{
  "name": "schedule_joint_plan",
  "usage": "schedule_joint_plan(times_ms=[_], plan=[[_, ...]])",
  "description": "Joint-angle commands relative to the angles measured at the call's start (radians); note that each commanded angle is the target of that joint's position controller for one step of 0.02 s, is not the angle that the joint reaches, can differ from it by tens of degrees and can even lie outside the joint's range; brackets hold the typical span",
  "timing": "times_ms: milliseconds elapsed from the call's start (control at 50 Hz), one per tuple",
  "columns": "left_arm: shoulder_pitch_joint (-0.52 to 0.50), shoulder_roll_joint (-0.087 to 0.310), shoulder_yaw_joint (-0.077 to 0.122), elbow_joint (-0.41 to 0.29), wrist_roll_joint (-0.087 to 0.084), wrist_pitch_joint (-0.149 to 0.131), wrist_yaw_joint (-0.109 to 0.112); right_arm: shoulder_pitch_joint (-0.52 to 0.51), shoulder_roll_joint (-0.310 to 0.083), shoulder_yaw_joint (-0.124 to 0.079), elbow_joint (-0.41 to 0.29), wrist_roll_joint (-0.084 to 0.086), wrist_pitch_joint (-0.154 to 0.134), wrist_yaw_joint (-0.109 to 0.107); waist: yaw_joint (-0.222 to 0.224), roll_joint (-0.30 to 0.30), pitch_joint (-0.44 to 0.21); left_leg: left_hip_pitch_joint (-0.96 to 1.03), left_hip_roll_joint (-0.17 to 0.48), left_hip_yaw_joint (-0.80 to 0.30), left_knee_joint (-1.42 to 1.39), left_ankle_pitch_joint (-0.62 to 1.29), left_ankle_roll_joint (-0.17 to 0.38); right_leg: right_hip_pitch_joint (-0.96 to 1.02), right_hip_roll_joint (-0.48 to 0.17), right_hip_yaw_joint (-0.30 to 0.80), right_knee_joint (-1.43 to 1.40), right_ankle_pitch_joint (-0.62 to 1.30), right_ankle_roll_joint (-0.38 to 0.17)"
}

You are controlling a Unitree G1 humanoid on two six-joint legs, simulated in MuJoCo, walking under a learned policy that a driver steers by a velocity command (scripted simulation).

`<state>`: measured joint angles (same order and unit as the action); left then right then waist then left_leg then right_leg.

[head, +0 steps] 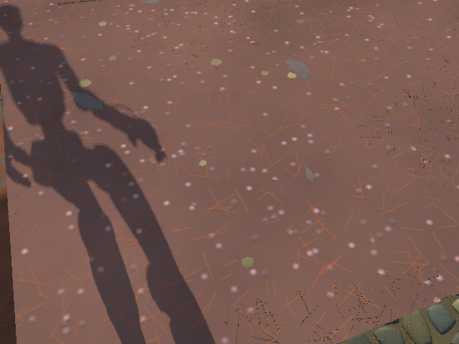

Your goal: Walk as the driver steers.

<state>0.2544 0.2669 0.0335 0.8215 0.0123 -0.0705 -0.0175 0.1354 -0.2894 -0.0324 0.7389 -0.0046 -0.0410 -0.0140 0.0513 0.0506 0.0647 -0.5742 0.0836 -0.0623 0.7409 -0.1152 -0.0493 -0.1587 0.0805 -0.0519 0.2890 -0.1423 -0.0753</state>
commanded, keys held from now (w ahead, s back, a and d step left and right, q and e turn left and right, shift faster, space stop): no key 0.36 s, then w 0.50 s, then w+e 0.08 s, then e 0.06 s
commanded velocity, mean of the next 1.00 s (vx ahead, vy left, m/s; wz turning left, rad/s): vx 0.24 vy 0.00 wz -0.02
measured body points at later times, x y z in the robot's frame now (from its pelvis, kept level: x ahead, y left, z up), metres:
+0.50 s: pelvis +0.10 +0.04 -0.02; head +0.10 +0.04 +0.43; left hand +0.15 +0.31 -0.15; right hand +0.23 -0.22 -0.13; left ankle +0.14 +0.14 -0.75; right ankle +0.01 -0.08 -0.75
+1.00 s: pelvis +0.26 +0.08 -0.02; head +0.28 +0.09 +0.43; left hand +0.28 +0.36 -0.16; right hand +0.39 -0.18 -0.13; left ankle +0.31 +0.16 -0.75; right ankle +0.13 -0.06 -0.65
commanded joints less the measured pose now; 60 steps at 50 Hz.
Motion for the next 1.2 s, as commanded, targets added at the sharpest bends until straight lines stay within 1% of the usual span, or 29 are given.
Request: schedule_joint_plan(times_ms=[20,100,120,140,160,180,200,240,360,400,460,540,580,620,660,720,780,820,860,880,900,920,940,960,980,1000,1040,1100,1200], plan=[[-0.037,0.161,0.034,-0.041,-0.004,0.002,0.009,0.042,-0.065,-0.017,-0.036,0.002,-0.001,0.003,-0.032,-0.12,-0.133,0.201,-0.02,0.013,-0.099,0.092,0.004,-0.014,-0.262,0.098,-0.031,0.534,-0.143],[-0.061,0.142,0.024,-0.014,-0.023,0.023,0.012,0.042,-0.087,-0.032,-0.037,-0.012,-0.004,0.005,-0.065,-0.111,-0.12,0.313,-0.044,0.024,-0.303,0.123,0.057,-0.004,-0.254,0.138,0.088,0.335,-0.093],[-0.015,0.11,0.012,-0.002,-0.013,0.02,0.012,0.053,-0.124,-0.041,-0.035,-0.018,-0.006,-0.002,-0.056,-0.059,-0.134,0.405,0.006,-0.03,-0.354,0.362,0.081,-0.029,-0.204,0.126,0.142,0.248,-0.041],[0.079,0.088,0.004,0.006,0.015,0.009,0.009,0.043,-0.183,-0.051,-0.046,-0.021,0.0,-0.011,0.007,0.046,-0.191,0.542,0.11,-0.117,-0.281,0.624,0.137,-0.105,-0.136,0.096,0.198,0.036,0.008],[0.131,0.051,-0.009,0.026,0.013,0.011,0.012,0.022,-0.123,-0.037,-0.043,-0.018,0.015,-0.014,0.024,0.122,-0.238,0.59,0.157,-0.177,-0.267,0.574,0.22,-0.158,-0.101,0.063,0.207,-0.174,0.053],[0.074,0.069,-0.01,0.021,0.008,0.024,0.018,0.004,-0.058,-0.023,-0.042,-0.008,0.024,-0.007,-0.003,0.096,-0.226,0.538,0.135,-0.185,-0.283,0.421,0.225,-0.131,-0.109,0.068,0.18,-0.192,0.07],[0.038,0.092,-0.005,0.017,0.003,0.04,0.024,-0.026,-0.047,-0.02,-0.043,-0.004,0.029,0.002,-0.009,0.063,-0.192,0.485,0.09,-0.152,-0.292,0.298,0.196,-0.117,-0.11,0.066,0.156,-0.167,0.071],[0.01,0.122,0.003,0.023,0.003,0.07,0.032,-0.05,-0.071,-0.026,-0.043,-0.004,0.024,0.014,-0.02,0.027,-0.135,0.425,0.032,-0.095,-0.28,0.235,0.149,-0.103,-0.11,0.066,0.134,-0.114,0.062],[0.007,0.117,0.003,0.058,-0.004,0.082,0.044,-0.03,-0.071,-0.031,0.019,-0.002,0.008,0.013,-0.029,-0.013,-0.163,0.464,0.007,-0.06,-0.234,0.401,0.144,-0.039,-0.13,0.077,0.145,0.038,0.066],[0.022,0.101,0.002,0.079,-0.008,0.087,0.043,-0.021,-0.071,-0.034,0.045,0.006,0.017,0.008,-0.027,-0.015,-0.16,0.461,-0.015,-0.05,-0.251,0.135,0.146,-0.051,-0.108,0.052,0.136,-0.143,0.057],[0.004,0.094,0.003,0.078,-0.015,0.08,0.046,-0.017,-0.099,-0.049,0.055,0.015,0.025,0.0,-0.041,-0.022,-0.034,0.345,-0.004,-0.109,-0.323,-0.423,0.176,-0.153,-0.102,0.051,0.168,-0.396,0.015],[0.05,0.086,0.004,0.09,-0.021,0.025,0.041,-0.003,-0.095,-0.053,0.064,0.02,-0.012,0.009,-0.025,0.03,-0.006,0.311,0.058,-0.235,-0.38,-0.452,0.228,-0.146,-0.113,0.072,0.207,-0.342,-0.026],[0.108,0.107,0.011,0.116,-0.024,0.005,0.034,-0.069,-0.08,-0.05,0.041,0.026,-0.025,0.017,0.009,-0.023,-0.028,0.256,0.01,-0.148,-0.295,-0.268,0.204,-0.038,-0.146,0.118,0.133,-0.276,-0.053],[0.204,0.19,0.037,0.158,-0.035,-0.004,0.03,-0.161,-0.04,-0.041,0.001,0.023,-0.053,0.029,0.039,-0.21,-0.017,0.028,-0.129,0.091,-0.02,-0.024,0.121,0.191,-0.287,0.335,0.017,-0.069,-0.108],[0.24,0.168,0.036,0.165,-0.028,0.0,0.029,-0.215,-0.045,-0.039,-0.017,0.019,-0.07,0.042,0.062,-0.226,0.055,-0.247,-0.092,0.119,0.11,-0.387,0.099,0.346,-0.442,0.455,0.004,0.239,-0.179],[0.278,0.149,0.031,0.172,-0.027,0.015,0.028,-0.291,-0.013,-0.021,-0.051,0.049,-0.066,0.065,0.075,-0.147,0.099,-0.432,-0.019,0.106,0.113,-0.381,0.1,0.469,-0.442,0.384,-0.011,0.287,-0.151],[0.172,0.164,0.031,0.137,-0.021,0.025,0.033,-0.229,0.012,-0.008,-0.046,0.039,-0.058,0.091,0.006,-0.201,0.045,-0.01,-0.075,0.169,-0.041,-0.093,0.091,0.18,-0.335,0.202,-0.078,0.379,-0.091],[0.13,0.196,0.042,0.124,-0.028,0.012,0.035,-0.098,-0.043,-0.033,-0.009,0.033,-0.041,0.081,-0.081,-0.219,-0.029,0.306,-0.134,0.188,-0.073,0.012,0.109,0.054,-0.304,0.127,-0.024,0.571,-0.063],[0.118,0.191,0.043,0.128,-0.036,0.003,0.035,0.092,-0.11,-0.073,0.054,0.032,-0.019,0.052,-0.19,-0.186,-0.119,0.573,-0.152,0.173,-0.146,0.019,0.151,-0.005,-0.263,0.071,0.204,0.665,-0.014],[0.108,0.168,0.037,0.123,-0.027,-0.002,0.033,0.215,-0.139,-0.09,0.087,0.03,-0.01,0.033,-0.25,-0.145,-0.16,0.763,-0.075,0.08,-0.162,-0.017,0.175,-0.157,-0.231,0.075,0.409,0.519,0.014],[0.126,0.049,0.003,0.092,0.015,-0.006,0.029,0.326,-0.219,-0.095,0.111,0.019,-0.005,0.015,-0.228,0.151,-0.271,0.88,0.175,-0.236,-0.245,-0.112,0.224,-0.286,-0.12,0.057,0.8,-0.237,0.046],[0.216,0.013,0.0,0.09,-0.048,-0.023,0.026,0.297,-0.206,-0.079,0.099,-0.005,-0.022,0.026,-0.175,0.252,-0.336,0.89,0.343,-0.721,-0.5,-0.34,0.363,-0.458,-0.019,0.204,1.023,-0.443,0.047],[0.146,0.098,0.023,0.075,-0.079,-0.031,0.027,0.194,-0.149,-0.064,0.087,0.011,-0.04,0.034,-0.154,0.092,-0.157,0.731,0.325,-0.638,-0.556,-0.445,0.333,-0.533,-0.086,0.22,1.078,-0.371,0.034],[0.083,0.115,0.03,0.059,-0.079,-0.028,0.029,0.106,-0.1,-0.05,0.08,0.019,-0.053,0.039,-0.124,0.037,-0.035,0.575,0.287,-0.448,-0.561,-0.318,0.299,-0.52,-0.137,0.186,1.044,-0.273,0.022],[0.092,0.093,0.032,0.075,-0.063,-0.015,0.04,0.04,-0.077,-0.041,0.078,0.011,-0.066,0.047,-0.081,-0.021,-0.004,0.465,0.238,-0.307,-0.567,-0.125,0.268,-0.448,-0.175,0.173,1.009,-0.212,0.028],[0.124,0.085,0.04,0.09,-0.049,0.003,0.047,-0.003,-0.054,-0.036,0.079,0.0,-0.073,0.051,-0.046,-0.005,-0.007,0.402,0.195,-0.18,-0.572,0.031,0.245,-0.379,-0.196,0.177,0.962,-0.18,0.036],[0.166,0.075,0.05,0.104,-0.045,0.036,0.05,-0.014,-0.033,-0.031,0.099,-0.017,-0.084,0.049,-0.015,0.023,-0.023,0.337,0.159,-0.028,-0.573,0.281,0.232,-0.283,-0.197,0.167,0.916,-0.17,0.052],[0.089,0.078,0.062,0.046,-0.028,0.066,0.059,-0.023,-0.079,-0.04,0.116,-0.031,-0.079,0.025,0.001,0.009,-0.014,0.326,0.165,0.089,-0.571,0.46,0.255,-0.342,-0.189,0.153,0.829,-0.102,0.082],[-0.064,0.044,0.049,-0.043,-0.018,0.073,0.029,-0.009,-0.123,-0.052,0.123,-0.012,-0.029,-0.022,-0.046,0.004,-0.043,0.408,0.161,0.197,-0.543,0.437,0.257,-0.353,-0.197,0.076,0.545,0.05,0.106]])
Keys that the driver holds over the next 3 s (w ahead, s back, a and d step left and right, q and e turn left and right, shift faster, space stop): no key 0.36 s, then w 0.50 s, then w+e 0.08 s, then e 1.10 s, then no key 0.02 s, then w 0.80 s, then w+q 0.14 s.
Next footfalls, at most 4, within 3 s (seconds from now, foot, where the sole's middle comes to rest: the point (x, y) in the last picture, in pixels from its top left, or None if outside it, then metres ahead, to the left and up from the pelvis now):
0.12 left None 0.18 0.14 -0.78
0.88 left None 0.35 0.17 -0.78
1.40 right None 0.45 -0.08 -0.78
1.82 left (208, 317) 0.53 0.14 -0.78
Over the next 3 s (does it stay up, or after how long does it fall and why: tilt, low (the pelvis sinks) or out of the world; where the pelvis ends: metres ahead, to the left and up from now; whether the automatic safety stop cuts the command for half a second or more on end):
stays up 0.68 -0.17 0.00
